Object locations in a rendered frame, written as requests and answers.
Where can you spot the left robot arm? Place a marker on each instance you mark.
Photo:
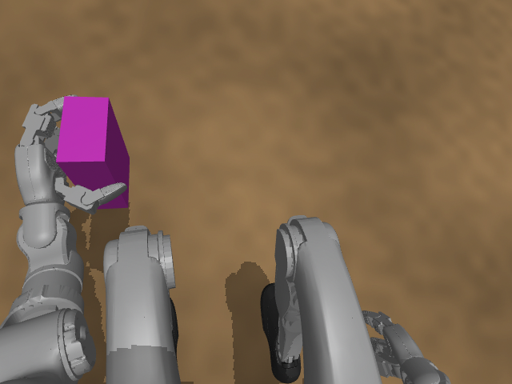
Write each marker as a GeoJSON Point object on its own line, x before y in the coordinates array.
{"type": "Point", "coordinates": [45, 338]}

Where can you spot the right robot foot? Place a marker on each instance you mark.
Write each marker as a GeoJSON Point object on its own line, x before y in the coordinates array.
{"type": "Point", "coordinates": [283, 371]}

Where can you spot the carton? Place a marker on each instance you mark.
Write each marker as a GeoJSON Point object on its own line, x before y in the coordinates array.
{"type": "Point", "coordinates": [91, 150]}

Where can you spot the right robot hand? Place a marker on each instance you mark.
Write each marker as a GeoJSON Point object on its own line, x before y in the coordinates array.
{"type": "Point", "coordinates": [397, 347]}

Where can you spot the right robot arm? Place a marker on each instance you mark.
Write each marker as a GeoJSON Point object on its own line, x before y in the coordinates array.
{"type": "Point", "coordinates": [422, 371]}

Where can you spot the left robot hand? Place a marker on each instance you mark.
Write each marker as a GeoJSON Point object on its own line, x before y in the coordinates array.
{"type": "Point", "coordinates": [39, 177]}

